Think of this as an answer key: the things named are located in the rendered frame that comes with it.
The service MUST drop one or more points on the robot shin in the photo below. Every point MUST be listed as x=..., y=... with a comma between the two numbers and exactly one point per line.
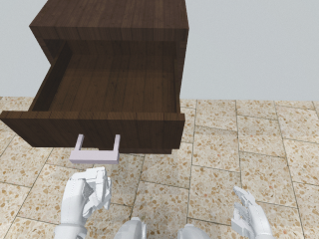
x=188, y=225
x=135, y=218

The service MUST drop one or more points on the drawer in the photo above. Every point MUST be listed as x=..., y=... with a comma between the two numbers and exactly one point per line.
x=104, y=88

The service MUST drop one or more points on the cabinet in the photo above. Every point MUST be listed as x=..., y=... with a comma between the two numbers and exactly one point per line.
x=114, y=20

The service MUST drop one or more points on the right robot hand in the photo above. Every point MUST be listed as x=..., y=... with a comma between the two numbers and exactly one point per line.
x=254, y=221

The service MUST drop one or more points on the left robot hand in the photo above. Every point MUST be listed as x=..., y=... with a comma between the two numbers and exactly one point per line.
x=92, y=184

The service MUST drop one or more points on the left robot shin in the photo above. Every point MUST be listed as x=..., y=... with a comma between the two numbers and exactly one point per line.
x=135, y=218

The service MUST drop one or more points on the handle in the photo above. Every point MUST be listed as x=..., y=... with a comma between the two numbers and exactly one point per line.
x=79, y=156

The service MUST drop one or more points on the robot left forearm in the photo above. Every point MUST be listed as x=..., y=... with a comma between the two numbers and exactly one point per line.
x=70, y=231

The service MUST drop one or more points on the right robot shin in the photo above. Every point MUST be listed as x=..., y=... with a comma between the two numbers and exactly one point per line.
x=188, y=225

